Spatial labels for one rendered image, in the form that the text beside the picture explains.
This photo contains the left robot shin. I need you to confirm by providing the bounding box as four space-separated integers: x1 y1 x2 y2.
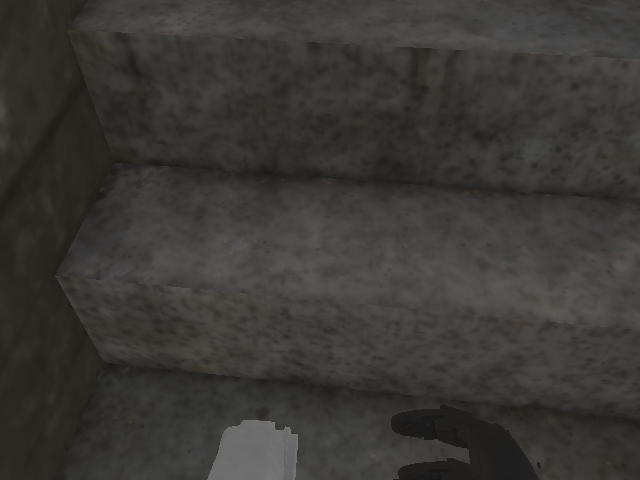
218 426 235 451

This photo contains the left robot thigh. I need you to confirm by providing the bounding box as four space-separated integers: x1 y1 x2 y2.
207 420 298 480

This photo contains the robot right hand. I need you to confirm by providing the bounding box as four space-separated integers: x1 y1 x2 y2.
391 405 541 480

